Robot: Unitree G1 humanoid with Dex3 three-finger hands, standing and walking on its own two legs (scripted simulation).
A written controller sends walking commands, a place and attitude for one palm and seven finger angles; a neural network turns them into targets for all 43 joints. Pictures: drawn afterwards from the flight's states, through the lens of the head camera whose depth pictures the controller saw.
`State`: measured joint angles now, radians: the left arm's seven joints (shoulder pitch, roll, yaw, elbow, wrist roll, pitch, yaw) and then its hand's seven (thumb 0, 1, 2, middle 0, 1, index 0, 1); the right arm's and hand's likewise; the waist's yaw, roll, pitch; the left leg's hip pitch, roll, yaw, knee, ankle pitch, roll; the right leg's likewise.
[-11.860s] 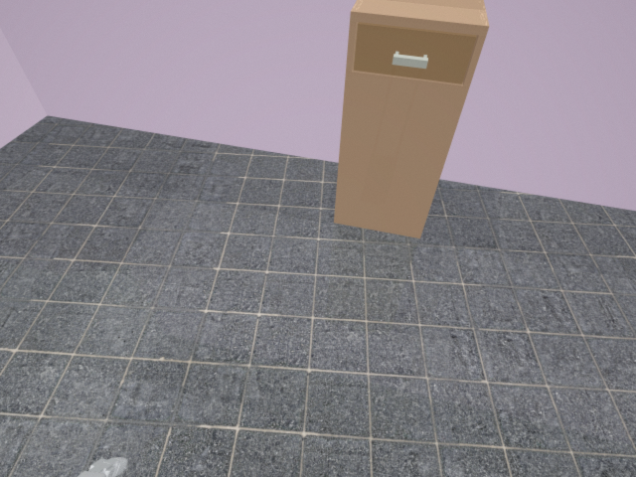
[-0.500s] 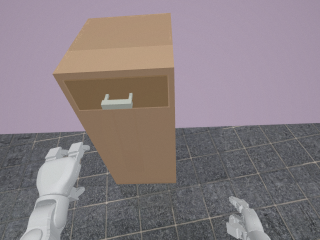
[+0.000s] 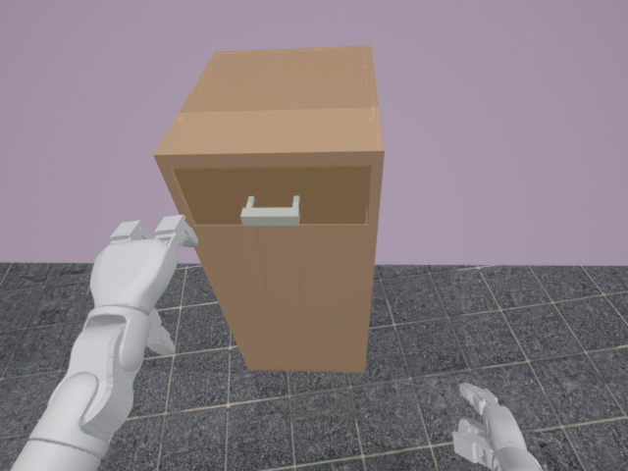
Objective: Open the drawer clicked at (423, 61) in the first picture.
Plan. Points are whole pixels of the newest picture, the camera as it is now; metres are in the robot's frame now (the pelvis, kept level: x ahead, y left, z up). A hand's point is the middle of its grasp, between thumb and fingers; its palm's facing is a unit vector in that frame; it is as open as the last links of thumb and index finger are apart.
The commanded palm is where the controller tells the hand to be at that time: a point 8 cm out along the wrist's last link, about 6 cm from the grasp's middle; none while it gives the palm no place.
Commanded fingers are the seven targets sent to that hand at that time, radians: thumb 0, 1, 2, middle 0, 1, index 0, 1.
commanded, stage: raise the hand with hooked fingers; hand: left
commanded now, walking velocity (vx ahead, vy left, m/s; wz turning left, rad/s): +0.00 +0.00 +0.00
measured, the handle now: (272, 208) +0.54 +0.15 +0.01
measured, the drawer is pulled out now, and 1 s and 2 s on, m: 0.00 0.00 0.00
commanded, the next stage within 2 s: move the hooked fingers above the handle in 0.58 s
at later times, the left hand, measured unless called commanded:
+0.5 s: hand (153, 287) +0.28 +0.23 +0.11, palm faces +0.07 -0.09 -0.99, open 13.9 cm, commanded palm +0.26 +0.24 +0.18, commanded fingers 0.00 -0.50 0.30 -0.30 -1.20 -0.30 -1.20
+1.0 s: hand (178, 269) +0.32 +0.22 +0.11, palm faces +0.05 -0.06 -1.00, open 13.9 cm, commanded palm +0.31 +0.22 +0.17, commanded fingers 0.00 -0.50 0.30 -0.30 -1.20 -0.30 -1.20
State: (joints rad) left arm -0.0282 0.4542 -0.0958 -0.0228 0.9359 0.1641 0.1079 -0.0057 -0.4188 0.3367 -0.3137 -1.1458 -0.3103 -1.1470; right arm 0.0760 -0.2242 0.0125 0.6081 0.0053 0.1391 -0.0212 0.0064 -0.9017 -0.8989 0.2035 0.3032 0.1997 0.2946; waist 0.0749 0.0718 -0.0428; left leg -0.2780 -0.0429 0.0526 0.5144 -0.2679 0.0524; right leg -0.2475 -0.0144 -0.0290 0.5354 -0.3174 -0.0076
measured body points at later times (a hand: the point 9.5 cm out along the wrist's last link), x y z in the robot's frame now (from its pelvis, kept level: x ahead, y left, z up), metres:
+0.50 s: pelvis -0.02 +0.00 +0.01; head +0.00 -0.03 +0.46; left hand +0.28 +0.24 +0.17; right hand +0.17 -0.22 -0.11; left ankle +0.00 +0.08 -0.73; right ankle -0.02 -0.11 -0.73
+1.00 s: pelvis -0.02 -0.03 +0.01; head +0.00 -0.06 +0.46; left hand +0.31 +0.22 +0.16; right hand +0.18 -0.25 -0.11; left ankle +0.00 +0.08 -0.73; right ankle -0.02 -0.12 -0.73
